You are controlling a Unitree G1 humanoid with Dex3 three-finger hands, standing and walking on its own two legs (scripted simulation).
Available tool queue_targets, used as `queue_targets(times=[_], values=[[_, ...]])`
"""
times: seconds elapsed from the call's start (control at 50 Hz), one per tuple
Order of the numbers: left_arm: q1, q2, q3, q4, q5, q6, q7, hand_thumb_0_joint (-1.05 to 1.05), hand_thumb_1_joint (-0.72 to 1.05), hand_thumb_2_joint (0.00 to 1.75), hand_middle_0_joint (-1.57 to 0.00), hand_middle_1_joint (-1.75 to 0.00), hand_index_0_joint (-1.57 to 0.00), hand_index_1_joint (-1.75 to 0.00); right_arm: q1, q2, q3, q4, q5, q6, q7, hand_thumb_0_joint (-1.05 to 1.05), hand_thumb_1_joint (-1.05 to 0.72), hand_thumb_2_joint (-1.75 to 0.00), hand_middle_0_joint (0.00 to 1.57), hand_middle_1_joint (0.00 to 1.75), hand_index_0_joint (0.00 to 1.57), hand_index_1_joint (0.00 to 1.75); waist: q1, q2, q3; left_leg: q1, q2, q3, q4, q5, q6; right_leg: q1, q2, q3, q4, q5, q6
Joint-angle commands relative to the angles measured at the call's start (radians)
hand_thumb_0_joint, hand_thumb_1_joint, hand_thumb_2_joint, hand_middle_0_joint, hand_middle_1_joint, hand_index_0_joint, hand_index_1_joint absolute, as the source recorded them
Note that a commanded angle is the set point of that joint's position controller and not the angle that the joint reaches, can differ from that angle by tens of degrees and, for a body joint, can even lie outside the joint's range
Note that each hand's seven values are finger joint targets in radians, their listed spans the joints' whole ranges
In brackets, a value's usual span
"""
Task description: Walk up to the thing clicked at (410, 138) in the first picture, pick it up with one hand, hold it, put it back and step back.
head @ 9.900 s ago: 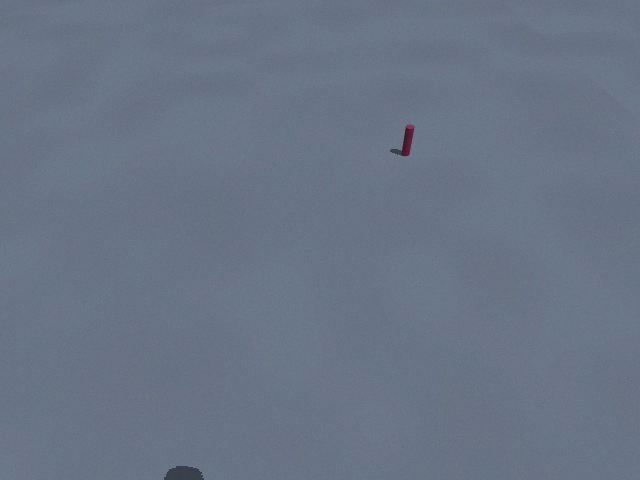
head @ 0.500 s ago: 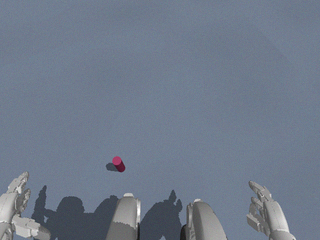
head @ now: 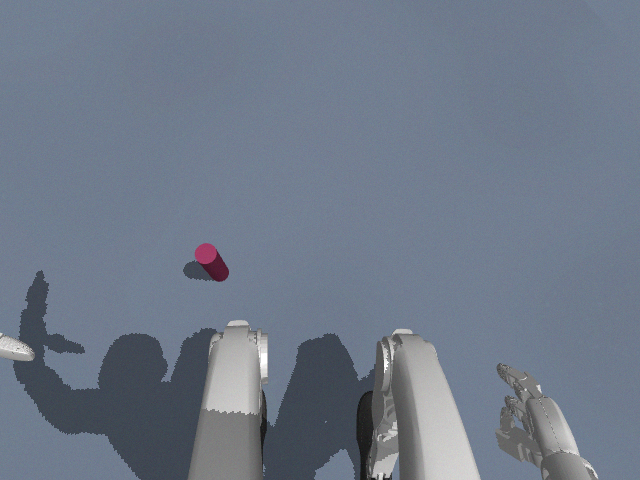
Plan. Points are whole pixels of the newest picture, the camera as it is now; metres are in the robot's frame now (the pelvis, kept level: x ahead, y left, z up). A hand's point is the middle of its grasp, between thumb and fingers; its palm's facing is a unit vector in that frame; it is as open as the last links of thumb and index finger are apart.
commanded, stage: go down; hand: left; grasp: from the side
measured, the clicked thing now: (213, 264) +0.45 +0.24 -0.41
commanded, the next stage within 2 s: approach in 1.34 s
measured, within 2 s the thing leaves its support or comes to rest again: neither
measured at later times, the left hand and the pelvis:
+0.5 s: hand (8, 270) +0.34 +0.41 -0.08, palm faces +0.20 -0.97 -0.14, open 17.3 cm; pelvis -0.02 +0.00 -0.07, yaw -2 degrees
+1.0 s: hand (9, 263) +0.35 +0.42 -0.09, palm faces +0.20 -0.97 -0.12, open 17.4 cm; pelvis -0.02 +0.00 -0.10, yaw -3 degrees
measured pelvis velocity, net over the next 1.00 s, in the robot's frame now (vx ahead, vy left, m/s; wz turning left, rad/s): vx -0.02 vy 0.00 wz -0.04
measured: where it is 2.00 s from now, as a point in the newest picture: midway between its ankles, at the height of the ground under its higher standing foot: (311, 460)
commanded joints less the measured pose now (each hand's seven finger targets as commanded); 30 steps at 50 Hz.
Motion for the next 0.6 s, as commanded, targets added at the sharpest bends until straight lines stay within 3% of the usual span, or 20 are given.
queue_targets(times=[0.0, 0.08, 0.12, 0.16, 0.2, 0.3, 0.34, 0.42, 0.48, 0.52, 0.58], values=[[-0.155, 0.401, 0.110, -0.140, -0.036, -0.067, -0.029, 0.00, -0.53, 0.06, -0.06, -0.09, -0.06, -0.09, 0.091, -0.214, -0.076, -0.069, 0.005, -0.037, -0.019, 0.00, -0.91, -0.90, 0.20, 0.30, 0.20, 0.30, 0.038, 0.178, -0.577, 0.449, -0.024, 0.009, -0.188, 0.232, 0.040, 0.187, 0.028, 0.005, -0.163, 0.202, -0.047], [-0.182, 0.452, 0.135, -0.118, -0.038, -0.068, -0.037, 0.00, -0.51, 0.05, -0.06, -0.08, -0.06, -0.08, 0.078, -0.217, -0.066, -0.073, 0.005, -0.032, -0.019, 0.00, -0.91, -0.90, 0.20, 0.30, 0.20, 0.30, 0.052, 0.181, -0.544, 0.373, -0.021, 0.008, -0.184, 0.119, 0.039, 0.156, 0.031, 0.003, -0.142, 0.122, -0.047], [-0.222, 0.453, 0.121, -0.133, -0.038, -0.069, -0.046, 0.00, -0.52, 0.05, -0.06, -0.08, -0.06, -0.08, 0.083, -0.223, -0.065, -0.073, 0.005, -0.033, -0.020, 0.00, -0.91, -0.90, 0.20, 0.30, 0.20, 0.30, 0.040, 0.199, -0.550, 0.364, -0.019, 0.007, -0.172, 0.108, 0.037, 0.131, 0.032, -0.002, -0.120, 0.118, -0.048], [-0.202, 0.461, 0.136, -0.094, -0.039, -0.063, -0.052, 0.00, -0.51, 0.05, -0.06, -0.08, -0.06, -0.08, 0.084, -0.230, -0.064, -0.068, 0.003, -0.034, -0.020, 0.00, -0.91, -0.90, 0.20, 0.30, 0.20, 0.30, 0.041, 0.190, -0.556, 0.359, -0.019, 0.005, -0.150, 0.122, 0.039, 0.112, 0.033, -0.010, -0.101, 0.130, -0.048], [-0.252, 0.498, 0.142, -0.128, -0.043, -0.068, -0.057, 0.00, -0.51, 0.06, -0.05, -0.08, -0.05, -0.08, 0.087, -0.232, -0.060, -0.067, 0.004, -0.033, -0.020, 0.00, -0.91, -0.90, 0.20, 0.30, 0.20, 0.30, 0.042, 0.198, -0.559, 0.336, -0.019, 0.011, -0.133, 0.115, 0.040, 0.107, 0.033, -0.008, -0.091, 0.125, -0.049], [-0.266, 0.505, 0.144, -0.117, -0.046, -0.064, -0.072, 0.00, -0.49, 0.07, -0.05, -0.08, -0.04, -0.08, 0.082, -0.241, -0.057, -0.065, 0.005, -0.036, -0.020, 0.00, -0.91, -0.91, 0.20, 0.30, 0.20, 0.30, 0.034, 0.219, -0.549, 0.322, -0.014, -0.009, -0.119, 0.082, 0.035, 0.037, 0.035, -0.029, -0.039, 0.108, -0.051], [-0.270, 0.525, 0.166, -0.115, -0.055, -0.064, -0.076, 0.00, -0.51, 0.07, -0.05, -0.08, -0.05, -0.08, 0.096, -0.246, -0.053, -0.057, 0.005, -0.036, -0.020, 0.00, -0.92, -0.91, 0.20, 0.30, 0.20, 0.30, 0.040, 0.229, -0.555, 0.313, -0.015, -0.004, -0.103, 0.098, 0.036, 0.041, 0.034, -0.029, -0.025, 0.121, -0.051], [-0.296, 0.524, 0.156, -0.114, -0.057, -0.060, -0.094, 0.00, -0.51, 0.07, -0.05, -0.08, -0.04, -0.08, 0.099, -0.254, -0.052, -0.052, 0.003, -0.035, -0.022, 0.00, -0.92, -0.91, 0.20, 0.30, 0.20, 0.30, 0.026, 0.250, -0.561, 0.326, -0.014, -0.014, -0.081, 0.123, 0.034, -0.004, 0.033, -0.036, 0.006, 0.137, -0.053], [-0.298, 0.563, 0.189, -0.108, -0.061, -0.062, -0.096, 0.00, -0.50, 0.08, -0.04, -0.07, -0.03, -0.07, 0.101, -0.255, -0.047, -0.053, 0.004, -0.036, -0.019, 0.00, -0.92, -0.91, 0.20, 0.30, 0.20, 0.30, 0.039, 0.224, -0.574, 0.297, -0.017, -0.011, -0.058, 0.125, 0.037, 0.000, 0.034, -0.037, 0.019, 0.137, -0.051], [-0.319, 0.550, 0.176, -0.107, -0.068, -0.063, -0.108, 0.00, -0.52, 0.07, -0.04, -0.06, -0.03, -0.07, 0.100, -0.254, -0.044, -0.053, 0.001, -0.034, -0.019, 0.00, -0.92, -0.91, 0.20, 0.30, 0.20, 0.30, 0.027, 0.229, -0.589, 0.297, -0.019, -0.001, -0.035, 0.145, 0.038, 0.006, 0.034, -0.034, 0.025, 0.148, -0.050], [-0.325, 0.573, 0.190, -0.091, -0.067, -0.060, -0.116, 0.00, -0.51, 0.07, -0.05, -0.07, -0.04, -0.07, 0.099, -0.259, -0.043, -0.048, 0.000, -0.036, -0.019, 0.00, -0.92, -0.91, 0.20, 0.30, 0.20, 0.30, 0.031, 0.227, -0.570, 0.271, -0.020, 0.002, -0.022, 0.134, 0.038, -0.013, 0.035, -0.034, 0.038, 0.139, -0.051]])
